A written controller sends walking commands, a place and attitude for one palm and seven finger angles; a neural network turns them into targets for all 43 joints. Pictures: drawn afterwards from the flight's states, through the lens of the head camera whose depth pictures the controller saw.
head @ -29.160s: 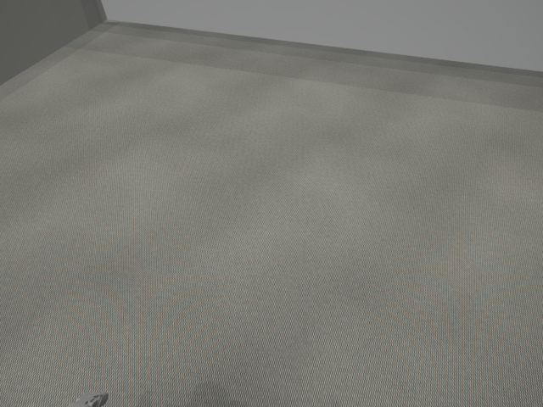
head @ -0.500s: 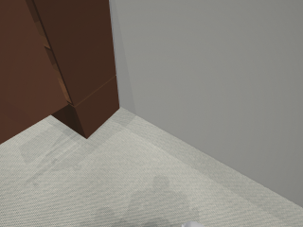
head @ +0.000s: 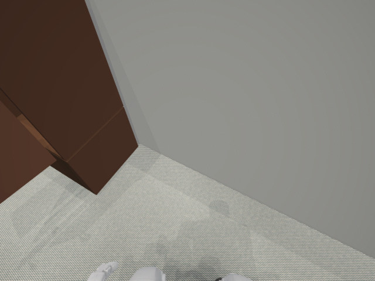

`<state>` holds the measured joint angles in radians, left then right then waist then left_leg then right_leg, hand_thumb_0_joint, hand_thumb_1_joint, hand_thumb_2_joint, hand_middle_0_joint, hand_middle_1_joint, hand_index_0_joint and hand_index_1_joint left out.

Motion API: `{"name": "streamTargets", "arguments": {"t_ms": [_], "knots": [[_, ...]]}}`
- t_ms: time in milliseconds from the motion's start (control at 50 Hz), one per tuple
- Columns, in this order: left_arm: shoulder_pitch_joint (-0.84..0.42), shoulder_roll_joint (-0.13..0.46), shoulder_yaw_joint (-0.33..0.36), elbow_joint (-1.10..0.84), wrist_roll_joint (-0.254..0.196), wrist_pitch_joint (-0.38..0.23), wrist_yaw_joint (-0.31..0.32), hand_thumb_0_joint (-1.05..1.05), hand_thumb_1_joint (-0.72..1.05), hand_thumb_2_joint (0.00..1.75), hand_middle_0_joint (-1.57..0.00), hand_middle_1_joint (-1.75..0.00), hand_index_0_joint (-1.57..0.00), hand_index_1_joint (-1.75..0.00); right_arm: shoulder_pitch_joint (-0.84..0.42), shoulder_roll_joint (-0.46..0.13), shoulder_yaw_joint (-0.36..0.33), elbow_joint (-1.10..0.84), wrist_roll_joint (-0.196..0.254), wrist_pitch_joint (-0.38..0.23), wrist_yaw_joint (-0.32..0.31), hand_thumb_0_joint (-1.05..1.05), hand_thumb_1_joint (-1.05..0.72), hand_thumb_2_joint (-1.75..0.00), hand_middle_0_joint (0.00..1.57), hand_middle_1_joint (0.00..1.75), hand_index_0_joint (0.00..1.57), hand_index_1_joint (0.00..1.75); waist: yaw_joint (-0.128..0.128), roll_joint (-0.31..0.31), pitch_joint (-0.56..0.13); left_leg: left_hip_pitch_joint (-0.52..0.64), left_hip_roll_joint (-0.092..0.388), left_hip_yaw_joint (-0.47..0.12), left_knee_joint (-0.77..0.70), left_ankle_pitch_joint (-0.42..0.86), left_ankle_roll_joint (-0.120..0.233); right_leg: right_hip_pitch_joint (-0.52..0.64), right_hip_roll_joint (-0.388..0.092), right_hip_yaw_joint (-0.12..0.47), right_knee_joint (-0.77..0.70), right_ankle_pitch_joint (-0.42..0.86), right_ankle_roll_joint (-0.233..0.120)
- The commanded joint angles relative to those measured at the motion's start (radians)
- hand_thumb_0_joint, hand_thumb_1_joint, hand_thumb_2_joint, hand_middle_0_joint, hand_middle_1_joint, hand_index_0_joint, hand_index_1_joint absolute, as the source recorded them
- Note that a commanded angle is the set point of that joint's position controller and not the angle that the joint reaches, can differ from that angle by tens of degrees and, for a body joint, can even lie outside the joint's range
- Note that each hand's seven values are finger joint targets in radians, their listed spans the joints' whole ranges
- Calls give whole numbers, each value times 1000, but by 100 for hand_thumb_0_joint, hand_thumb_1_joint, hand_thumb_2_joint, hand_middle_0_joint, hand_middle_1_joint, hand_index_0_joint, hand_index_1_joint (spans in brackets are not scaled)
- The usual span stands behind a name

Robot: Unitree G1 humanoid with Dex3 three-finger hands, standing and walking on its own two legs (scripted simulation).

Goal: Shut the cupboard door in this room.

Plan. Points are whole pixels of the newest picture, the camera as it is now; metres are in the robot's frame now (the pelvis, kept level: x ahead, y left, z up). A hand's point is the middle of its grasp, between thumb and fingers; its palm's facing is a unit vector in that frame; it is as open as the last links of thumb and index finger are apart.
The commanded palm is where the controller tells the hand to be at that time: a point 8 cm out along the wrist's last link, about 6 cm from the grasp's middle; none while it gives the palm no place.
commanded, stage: turn to face it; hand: left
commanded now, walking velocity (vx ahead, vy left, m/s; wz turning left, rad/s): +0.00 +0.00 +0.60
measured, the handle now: out of the picture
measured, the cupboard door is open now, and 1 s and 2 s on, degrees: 82 82 82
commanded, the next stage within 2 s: take the last steps up to it in 1.38 s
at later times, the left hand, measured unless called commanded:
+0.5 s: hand out of the picture +0.04 +0.27 -0.17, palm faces +0.32 -0.91 -0.24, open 7.4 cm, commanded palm none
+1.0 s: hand out of the picture +0.02 +0.18 -0.14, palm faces +0.55 -0.79 -0.27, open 7.4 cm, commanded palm none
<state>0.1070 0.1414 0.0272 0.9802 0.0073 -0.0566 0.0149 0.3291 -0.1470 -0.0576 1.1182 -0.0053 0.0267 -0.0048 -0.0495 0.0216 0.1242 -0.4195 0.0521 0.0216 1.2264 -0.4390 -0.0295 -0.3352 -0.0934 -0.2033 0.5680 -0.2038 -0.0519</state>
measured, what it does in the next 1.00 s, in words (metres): steps on the spot, turning left: left foot, then right foot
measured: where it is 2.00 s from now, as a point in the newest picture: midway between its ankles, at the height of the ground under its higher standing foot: outside the picture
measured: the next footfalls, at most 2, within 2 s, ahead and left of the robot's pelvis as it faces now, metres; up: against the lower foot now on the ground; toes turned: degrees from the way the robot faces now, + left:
left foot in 0.30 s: +0.08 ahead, +0.16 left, +0.00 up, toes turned +18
right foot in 0.74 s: +0.14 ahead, -0.09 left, +0.00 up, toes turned +22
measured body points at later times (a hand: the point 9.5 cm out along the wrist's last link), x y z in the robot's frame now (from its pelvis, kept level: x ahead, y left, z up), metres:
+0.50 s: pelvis +0.04 +0.04 +0.01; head +0.07 +0.07 +0.45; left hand +0.02 +0.32 -0.15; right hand +0.21 -0.18 -0.12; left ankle +0.04 +0.14 -0.73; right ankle +0.07 -0.11 -0.66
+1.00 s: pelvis +0.06 -0.02 +0.01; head +0.11 -0.02 +0.46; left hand -0.01 +0.22 -0.12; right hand +0.27 -0.20 -0.15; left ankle -0.05 +0.10 -0.65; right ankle +0.10 -0.11 -0.73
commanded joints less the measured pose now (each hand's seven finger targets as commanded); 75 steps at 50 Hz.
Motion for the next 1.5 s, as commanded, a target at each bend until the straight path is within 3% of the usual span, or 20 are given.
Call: {"name": "streamTargets", "arguments": {"t_ms": [0,180,240,260,280,300,420,580,680,720,760,840,1020,1100,1120,1160,1200,1280,1420,1480], "knots": [[51,153,45,-47,13,12,19,0,90,90,-20,-30,-20,-30,68,-50,-19,-69,-14,14,13,0,-90,-90,20,30,20,30,11,-173,-156,-27,50,-2,-40,85,-33,44,-266,103,-298,203,-39],[73,248,76,-73,23,48,17,0,90,90,-20,-30,-20,-30,-149,-100,-23,-209,-8,10,35,0,-90,-90,20,30,20,30,67,-189,-92,7,50,77,-403,29,-23,97,-330,49,-235,73,-59],[93,260,82,-80,15,60,10,0,90,90,-20,-30,-20,-30,-99,-144,-31,-223,-13,-3,35,0,-90,-90,20,30,20,30,30,-72,-151,187,20,101,-677,180,-10,79,-297,-10,-36,77,5],[104,228,78,-94,7,69,4,0,90,90,-20,-30,-20,-30,-46,-216,-46,-220,-16,-13,33,0,-90,-90,20,30,20,30,2,117,-182,298,109,-63,-830,294,34,-27,-215,-43,159,-44,64],[73,159,60,-148,3,74,-5,0,90,90,-20,-30,-20,-30,-3,-331,-70,-232,-21,-17,24,0,-90,-90,20,30,20,30,-28,399,-151,347,353,-414,-925,599,164,-269,-62,-41,388,-470,150],[8,183,53,-176,13,81,-2,0,90,90,-20,-30,-20,-30,21,-355,-72,-218,-20,-12,16,0,-90,-90,20,30,20,30,-49,291,-181,323,401,-450,-925,582,236,-273,-48,84,526,-474,136],[81,191,66,-107,8,85,-14,0,90,90,-20,-30,-20,-30,-180,-264,-41,-278,-11,-24,-1,0,-90,-90,20,30,20,30,46,100,-180,243,178,-204,-913,439,166,-205,-24,171,551,-169,145],[34,181,54,-152,-2,82,1,0,90,90,-20,-30,-20,-30,-122,-284,-62,-261,-18,-7,3,0,-90,-90,20,30,20,30,10,121,-187,302,182,-338,-866,528,210,-146,23,186,299,-261,148],[160,202,56,-131,-8,62,8,0,90,90,-20,-30,-20,-30,-194,-264,-67,-281,-8,5,8,0,-90,-90,20,30,20,30,75,96,-221,119,92,-350,-743,505,138,189,54,161,-135,-54,125],[183,351,80,-145,18,49,20,0,90,90,-20,-30,-20,-30,-207,-163,-51,-320,3,4,21,0,-90,-90,20,30,20,30,99,-316,-183,-197,-143,-79,-386,-80,-9,340,-359,539,-320,66,-39],[117,302,75,-164,8,49,25,0,90,90,-20,-30,-20,-30,-237,-207,-67,-296,-13,23,23,0,-90,-90,20,30,20,30,74,-238,-106,-159,-76,-128,-80,-88,1,127,-352,472,-299,131,-96],[48,227,52,-186,12,42,21,0,90,90,-20,-30,-20,-30,-165,-177,-55,-246,-15,36,39,0,-90,-90,20,30,20,30,28,-206,-101,-146,-40,-62,7,68,-36,160,-223,207,-228,278,-40],[202,293,73,-116,21,51,15,0,90,90,-20,-30,-20,-30,-298,-151,-19,-271,-5,22,33,0,-90,-90,20,30,20,30,118,-235,-154,-28,-34,46,-420,-36,-39,331,-273,134,-145,512,-76],[172,307,80,-97,14,57,11,0,90,90,-20,-30,-20,-30,-219,-167,-14,-252,-5,4,24,0,-90,-90,20,30,20,30,74,-215,-204,169,-50,90,-714,132,-10,288,-258,80,-35,512,-16],[155,294,78,-95,7,60,9,0,90,90,-20,-30,-20,-30,-175,-194,-21,-240,-8,-4,24,0,-90,-90,20,30,20,30,41,-160,-226,306,-22,64,-855,284,6,209,-234,47,72,443,30],[120,185,42,-152,4,68,-1,0,90,90,-20,-30,-20,-30,-80,-368,-59,-227,-12,-8,13,0,-90,-90,20,30,20,30,-15,287,-253,553,369,-348,-847,982,222,-219,-52,41,402,-452,134],[40,191,42,-133,2,88,11,0,90,90,-20,-30,-20,-30,-96,-327,-52,-207,-13,-6,-9,0,-90,-90,20,30,20,30,-13,256,-197,434,306,-274,-839,939,250,-216,-46,158,511,-413,131],[90,188,41,-78,0,90,-4,0,90,90,-20,-30,-20,-30,-202,-263,-29,-230,-13,-13,-12,0,-90,-90,20,30,20,30,43,137,-143,340,197,-151,-853,796,190,-148,-22,153,463,-267,138],[100,169,30,-72,-2,82,-1,0,90,90,-20,-30,-20,-30,-196,-258,-34,-215,-16,-7,-6,0,-90,-90,20,30,20,30,41,149,-135,275,177,-214,-859,657,189,-4,31,125,179,-237,130],[199,167,28,-34,-1,62,3,0,90,90,-20,-30,-20,-30,-221,-236,-29,-207,-8,-9,-4,0,-90,-90,20,30,20,30,93,117,-166,198,126,-199,-783,497,135,181,35,108,-89,-31,126]]}}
